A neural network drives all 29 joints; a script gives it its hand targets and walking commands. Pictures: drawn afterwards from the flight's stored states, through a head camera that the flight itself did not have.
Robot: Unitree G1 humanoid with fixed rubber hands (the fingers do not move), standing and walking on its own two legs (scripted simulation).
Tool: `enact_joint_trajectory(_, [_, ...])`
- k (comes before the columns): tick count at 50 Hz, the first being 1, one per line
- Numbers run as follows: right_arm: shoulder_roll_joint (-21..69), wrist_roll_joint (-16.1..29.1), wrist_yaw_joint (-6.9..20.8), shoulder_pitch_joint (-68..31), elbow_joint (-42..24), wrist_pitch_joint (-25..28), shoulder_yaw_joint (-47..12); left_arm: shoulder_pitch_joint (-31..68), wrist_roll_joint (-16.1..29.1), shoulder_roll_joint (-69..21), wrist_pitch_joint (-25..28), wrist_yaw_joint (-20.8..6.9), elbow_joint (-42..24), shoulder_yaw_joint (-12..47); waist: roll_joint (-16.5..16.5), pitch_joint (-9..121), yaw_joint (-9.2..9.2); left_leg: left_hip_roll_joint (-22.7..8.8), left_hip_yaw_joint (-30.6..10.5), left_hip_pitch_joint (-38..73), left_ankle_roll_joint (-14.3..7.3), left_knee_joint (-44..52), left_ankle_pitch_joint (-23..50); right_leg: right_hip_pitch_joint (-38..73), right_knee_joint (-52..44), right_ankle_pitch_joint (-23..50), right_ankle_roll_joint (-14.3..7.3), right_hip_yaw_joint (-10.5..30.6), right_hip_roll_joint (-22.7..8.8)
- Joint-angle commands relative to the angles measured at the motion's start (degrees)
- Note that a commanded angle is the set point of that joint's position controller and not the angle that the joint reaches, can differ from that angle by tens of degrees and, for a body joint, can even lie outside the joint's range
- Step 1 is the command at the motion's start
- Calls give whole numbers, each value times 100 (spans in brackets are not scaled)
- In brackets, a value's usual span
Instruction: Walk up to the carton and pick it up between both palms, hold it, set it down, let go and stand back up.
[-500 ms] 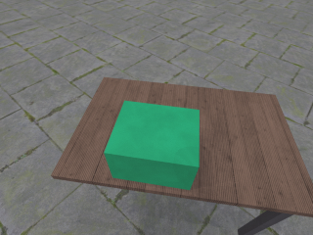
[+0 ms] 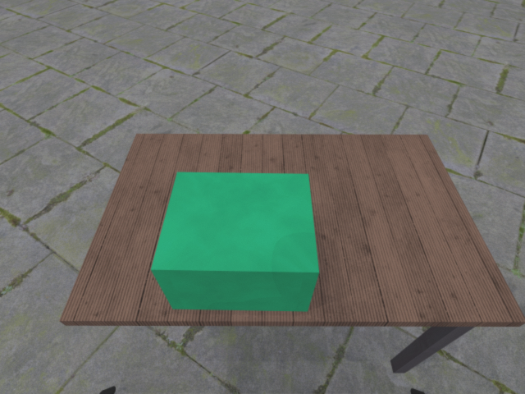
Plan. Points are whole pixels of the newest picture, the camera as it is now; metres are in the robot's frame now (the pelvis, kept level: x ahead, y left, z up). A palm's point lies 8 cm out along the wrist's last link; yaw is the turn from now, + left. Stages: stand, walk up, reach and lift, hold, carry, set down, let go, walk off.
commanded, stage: walk up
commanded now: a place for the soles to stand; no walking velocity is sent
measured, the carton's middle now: (241, 240) +0.43 +0.05 -0.08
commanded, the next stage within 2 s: reach and lift in 1.10 s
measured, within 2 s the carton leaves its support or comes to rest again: neither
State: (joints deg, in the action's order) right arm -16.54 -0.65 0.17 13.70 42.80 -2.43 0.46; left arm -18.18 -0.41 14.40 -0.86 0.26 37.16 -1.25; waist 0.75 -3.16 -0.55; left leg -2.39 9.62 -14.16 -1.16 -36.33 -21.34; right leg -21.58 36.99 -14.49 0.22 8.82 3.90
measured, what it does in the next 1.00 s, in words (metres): stands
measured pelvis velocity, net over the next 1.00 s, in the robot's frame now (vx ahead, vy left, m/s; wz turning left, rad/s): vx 0.00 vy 0.01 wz -0.13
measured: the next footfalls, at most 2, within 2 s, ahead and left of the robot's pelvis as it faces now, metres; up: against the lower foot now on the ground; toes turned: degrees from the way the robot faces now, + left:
none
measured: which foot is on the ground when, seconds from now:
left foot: down 0.00-1.00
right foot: down 0.00-1.00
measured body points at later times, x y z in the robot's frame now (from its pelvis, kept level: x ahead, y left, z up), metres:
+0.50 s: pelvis +0.00 +0.01 +0.00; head +0.02 +0.01 +0.45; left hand +0.11 +0.27 -0.11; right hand +0.06 -0.26 -0.12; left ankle -0.02 +0.10 -0.72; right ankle +0.05 -0.12 -0.72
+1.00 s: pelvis +0.00 +0.01 +0.00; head +0.01 +0.00 +0.45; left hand +0.14 +0.25 -0.11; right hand +0.03 -0.27 -0.13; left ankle -0.02 +0.10 -0.72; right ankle +0.05 -0.11 -0.72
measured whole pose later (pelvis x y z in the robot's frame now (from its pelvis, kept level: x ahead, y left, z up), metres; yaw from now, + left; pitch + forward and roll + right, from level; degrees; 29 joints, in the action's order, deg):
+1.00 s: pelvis +0.00 +0.01 +0.00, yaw -7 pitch -2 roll +1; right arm -16.8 -0.3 0.4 17.4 42.9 -2.7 -0.2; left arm -16.4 -0.5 14.4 -1.3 0.7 39.0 -1.2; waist -0.7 -4.0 -1.3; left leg -1.9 13.3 -11.0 -2.4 -35.7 -22.4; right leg -21.1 37.9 -14.0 0.4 11.2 5.0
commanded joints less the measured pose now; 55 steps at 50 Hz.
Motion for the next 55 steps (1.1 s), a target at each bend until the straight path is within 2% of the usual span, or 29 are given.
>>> enact_joint_trajectory(1, [-1056, -29, -61, 63, -537, 303, 335, -79, 8, 799, 133, 54, -604, -273, -75, 446, -10, -1014, -1317, 578, -498, 1205, 771, -274, -77, 991, -186, 357, -162])
enact_joint_trajectory(2, [-1075, -21, -63, -13, -529, 298, 333, -154, -18, 764, 129, 54, -589, -265, 75, 442, 33, -1305, -1329, 504, -695, 1224, 1241, -109, 253, 1007, -110, 61, -71])
enact_joint_trajectory(4, [-1037, -4, -53, -37, -573, 257, 287, -236, -75, 776, 132, 49, -597, -301, 186, 483, 42, -1404, -1030, 404, -819, 1091, 1835, 104, 323, 778, -119, -107, -116])
enact_joint_trajectory(6, [-1064, 20, -27, -124, -630, 175, 290, -191, -59, 827, 152, 18, -626, -337, 373, 420, 39, -1185, -684, 274, -663, 856, 1685, 246, 179, 1279, -211, 58, -225])
enact_joint_trajectory(8, [-1031, 38, -12, -126, -672, 99, 276, -103, -32, 966, 146, 8, -679, -376, 355, 298, 5, -1005, -582, 75, -523, 739, 1178, 305, 153, 1620, -284, 264, -305])
enact_joint_trajectory(10, [-1015, 42, -9, -157, -692, 46, 274, -133, -4, 1061, 136, 27, -643, -397, 276, 262, 40, -856, -559, 143, -446, 641, 756, 133, 44, 1503, -367, 526, -360])
enact_joint_trajectory(12, [-938, 39, -8, -156, -744, 9, 259, -191, 6, 1174, 136, 50, -619, -420, -37, 199, 51, -611, -545, 242, -335, 343, 425, -136, -372, 1143, -500, 1022, -526])
enact_joint_trajectory(13, [-864, 34, -11, -57, -736, -7, 249, -167, 6, 1240, 128, 60, -604, -430, -407, 224, 23, -398, -572, 320, -249, 150, 148, -273, -739, 694, -609, 1430, -660])
enact_joint_trajectory(15, [-778, 24, -22, 116, -733, -9, 259, -113, -6, 1349, 108, 92, -562, -475, -926, 169, 8, 57, -676, 328, -78, -193, -507, -490, -1522, -302, -856, 2360, -910])
enact_joint_trajectory(16, [-791, 10, -28, 187, -729, 18, 279, -54, -11, 1335, 91, 111, -544, -462, -918, 86, -9, 111, -782, 298, -52, -102, -620, -517, -1655, -521, -876, 2494, -927])
enact_joint_trajectory(18, [-817, 0, -38, 419, -641, 131, 294, 92, -22, 1193, 71, 129, -536, -397, -890, 264, -127, -99, -990, 596, -148, 476, -337, -501, -1414, -314, -658, 2012, -715])
enact_joint_trajectory(20, [-936, -4, -41, 460, -606, 239, 335, 245, -19, 960, 65, 109, -601, -338, -698, 367, -184, -542, -1258, 692, -342, 1067, -151, -538, -832, -198, -311, 1143, -306])
enact_joint_trajectory(21, [-1057, -30, -52, 343, -588, 278, 362, 167, -24, 794, 72, 87, -588, -294, -282, 389, -129, -978, -1547, 619, -559, 1436, -121, -473, -182, -68, -149, 655, -59])
enact_joint_trajectory(22, [-1121, -47, -73, 167, -580, 298, 360, 40, -50, 744, 67, 82, -554, -291, -60, 275, -31, -1443, -1744, 449, -778, 1602, 303, -334, 307, 148, -36, 151, 75])
enact_joint_trajectory(23, [-1130, -31, -81, 21, -598, 303, 339, -65, -91, 720, 74, 75, -524, -291, 55, 203, 67, -1645, -1648, 358, -901, 1499, 1100, -171, 405, 109, -22, -30, 6])
enact_joint_trajectory(24, [-1109, -17, -79, -50, -618, 295, 317, -141, -97, 704, 90, 58, -507, -290, 238, 304, 84, -1599, -1439, 321, -906, 1380, 1666, 21, 368, 144, -61, -43, -69])
enact_joint_trajectory(25, [-1094, 1, -65, -61, -646, 269, 290, -89, -88, 713, 111, 41, -537, -301, 273, 285, 65, -1452, -1159, 249, -817, 1210, 2016, 176, 245, 520, -112, 5, -132])
enact_joint_trajectory(28, [-1036, 50, -6, 76, -670, 156, 226, 57, -58, 874, 146, 4, -542, -347, 424, 390, -24, -951, -640, 118, -457, 838, 1544, 544, -54, 1699, -275, 455, -386])
enact_joint_trajectory(29, [-973, 53, -10, 95, -639, 107, 221, 3, -13, 919, 137, 8, -501, -339, 361, 408, -8, -817, -584, 279, -379, 800, 1275, 385, -105, 1714, -332, 556, -434])
enact_joint_trajectory(31, [-944, 64, -26, 182, -651, 56, 211, 5, 7, 969, 112, 38, -463, -331, 102, 376, 4, -781, -649, 347, -354, 741, 917, 250, -191, 1472, -374, 655, -420])
enact_joint_trajectory(35, [-905, 58, -29, 317, -608, 30, 234, 55, 21, 1075, 94, 97, -395, -332, -365, 132, -28, -516, -723, 478, -265, 699, 265, -259, -736, 608, -440, 1175, -522])
enact_joint_trajectory(37, [-930, 49, -33, 416, -566, 63, 246, 128, 25, 999, 91, 104, -391, -314, -451, 101, -67, -539, -802, 490, -289, 852, 21, -324, -821, 225, -401, 1173, -455])
enact_joint_trajectory(39, [-942, 37, -39, 415, -520, 104, 262, 136, 16, 968, 109, 109, -371, -306, -521, 126, -49, -575, -803, 530, -327, 926, 110, -309, -796, 257, -356, 1105, -411])
enact_joint_trajectory(42, [-977, 22, -43, 433, -500, 153, 265, 154, 0, 943, 144, 108, -368, -288, -397, 305, -56, -672, -793, 581, -360, 950, 551, -94, -578, 803, -323, 944, -378])
enact_joint_trajectory(44, [-1000, 23, -42, 412, -506, 160, 281, 146, -9, 898, 143, 108, -362, -288, -332, 390, -38, -804, -818, 538, -438, 1015, 577, 0, -379, 933, -294, 749, -300])
enact_joint_trajectory(47, [-1054, 27, -38, 355, -524, 134, 284, 145, -17, 879, 125, 93, -406, -293, 3, 210, -22, -957, -788, 291, -499, 1125, 566, 69, -152, 958, -278, 584, -239])
enact_joint_trajectory(49, [-1043, 38, -33, 307, -552, 110, 281, 136, -16, 906, 130, 83, -412, -300, 43, 144, -5, -1008, -727, 223, -510, 1101, 620, 77, -75, 1088, -277, 485, -252])
enact_joint_trajectory(53, [-1062, 17, -27, 329, -567, 63, 289, 98, -11, 978, 125, 81, -396, -338, -75, 171, -19, -966, -693, 199, -523, 951, 379, 45, -144, 865, -351, 695, -303])
enact_joint_trajectory(55, [-995, 32, -18, 355, -568, 30, 251, 85, 2, 1065, 131, 85, -382, -346, -317, 83, -3, -621, -550, 322, -355, 590, 317, -153, -629, 724, -452, 1179, -496])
